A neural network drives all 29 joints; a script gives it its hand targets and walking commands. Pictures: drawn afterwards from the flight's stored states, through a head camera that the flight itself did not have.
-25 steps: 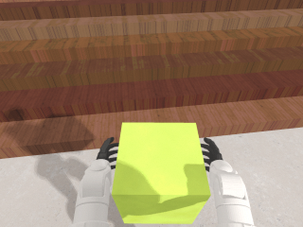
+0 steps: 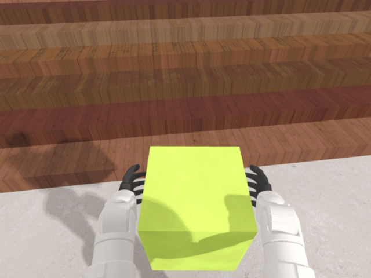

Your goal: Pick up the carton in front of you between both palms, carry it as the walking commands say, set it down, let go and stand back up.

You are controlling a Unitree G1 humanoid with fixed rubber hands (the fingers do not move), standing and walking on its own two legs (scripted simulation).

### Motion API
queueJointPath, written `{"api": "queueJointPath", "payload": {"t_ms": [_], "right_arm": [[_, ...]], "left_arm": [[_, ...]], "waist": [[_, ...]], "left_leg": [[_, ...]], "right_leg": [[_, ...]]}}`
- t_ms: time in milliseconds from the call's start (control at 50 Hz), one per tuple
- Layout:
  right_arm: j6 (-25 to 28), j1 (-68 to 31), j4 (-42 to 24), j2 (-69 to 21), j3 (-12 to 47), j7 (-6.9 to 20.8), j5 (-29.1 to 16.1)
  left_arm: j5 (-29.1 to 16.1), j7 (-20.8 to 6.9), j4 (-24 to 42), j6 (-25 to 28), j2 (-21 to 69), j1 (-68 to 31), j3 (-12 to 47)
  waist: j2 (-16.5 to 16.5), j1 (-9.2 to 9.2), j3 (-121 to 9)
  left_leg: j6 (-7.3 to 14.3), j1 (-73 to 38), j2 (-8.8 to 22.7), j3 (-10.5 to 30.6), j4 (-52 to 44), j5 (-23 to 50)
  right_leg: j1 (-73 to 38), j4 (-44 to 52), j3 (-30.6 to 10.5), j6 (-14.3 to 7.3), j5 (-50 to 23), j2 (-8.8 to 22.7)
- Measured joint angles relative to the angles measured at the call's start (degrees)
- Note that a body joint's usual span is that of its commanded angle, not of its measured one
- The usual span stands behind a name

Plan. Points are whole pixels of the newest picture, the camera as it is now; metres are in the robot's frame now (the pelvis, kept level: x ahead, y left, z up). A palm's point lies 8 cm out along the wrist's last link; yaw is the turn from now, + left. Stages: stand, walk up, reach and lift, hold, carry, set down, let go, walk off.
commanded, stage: hold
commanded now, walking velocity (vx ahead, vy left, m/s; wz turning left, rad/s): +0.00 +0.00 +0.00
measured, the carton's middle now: (194, 210) +0.30 +0.00 -0.02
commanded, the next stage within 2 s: carry in 0.54 s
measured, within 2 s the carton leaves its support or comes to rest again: neither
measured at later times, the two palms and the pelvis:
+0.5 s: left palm (127, 197) +0.29 +0.15 +0.05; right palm (263, 198) +0.29 -0.15 +0.05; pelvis +0.01 +0.00 +0.00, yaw +0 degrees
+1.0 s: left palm (131, 155) +0.39 +0.16 +0.07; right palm (251, 154) +0.40 -0.14 +0.07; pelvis +0.13 +0.00 -0.01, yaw -1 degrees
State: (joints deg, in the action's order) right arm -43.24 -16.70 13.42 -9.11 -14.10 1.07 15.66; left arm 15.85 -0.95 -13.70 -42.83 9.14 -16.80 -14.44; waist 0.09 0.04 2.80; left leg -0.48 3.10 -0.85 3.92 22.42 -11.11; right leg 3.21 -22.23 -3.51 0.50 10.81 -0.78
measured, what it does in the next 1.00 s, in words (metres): walks ahead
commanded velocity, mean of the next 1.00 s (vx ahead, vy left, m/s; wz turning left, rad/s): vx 0.25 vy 0.00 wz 0.00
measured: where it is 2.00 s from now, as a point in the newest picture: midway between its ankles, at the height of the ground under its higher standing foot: (194, 210)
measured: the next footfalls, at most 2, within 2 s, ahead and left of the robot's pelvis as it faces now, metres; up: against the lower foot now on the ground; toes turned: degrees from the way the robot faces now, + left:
right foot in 1.20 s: +0.38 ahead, -0.11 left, +0.00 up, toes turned -10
left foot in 1.66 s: +0.71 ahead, +0.07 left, +0.00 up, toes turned +10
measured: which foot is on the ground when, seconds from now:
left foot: down 0.00-1.00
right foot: down 0.00-0.96, up 0.98-1.00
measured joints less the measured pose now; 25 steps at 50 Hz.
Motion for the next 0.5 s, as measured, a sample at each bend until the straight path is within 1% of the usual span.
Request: {"api": "queueJointPath", "payload": {"t_ms": [500], "right_arm": [[-1.04, 3.46, -3.35, 0.78, 3.23, -0.14, -0.62]], "left_arm": [[-0.73, 0.31, 3.45, -1.16, -0.79, 3.47, 3.21]], "waist": [[-0.01, -0.05, -0.29]], "left_leg": [[0.03, -1.37, 0.07, -0.05, -1.92, 0.18]], "right_leg": [[-1.31, 1.83, -0.12, -0.03, -0.16, 0.03]]}}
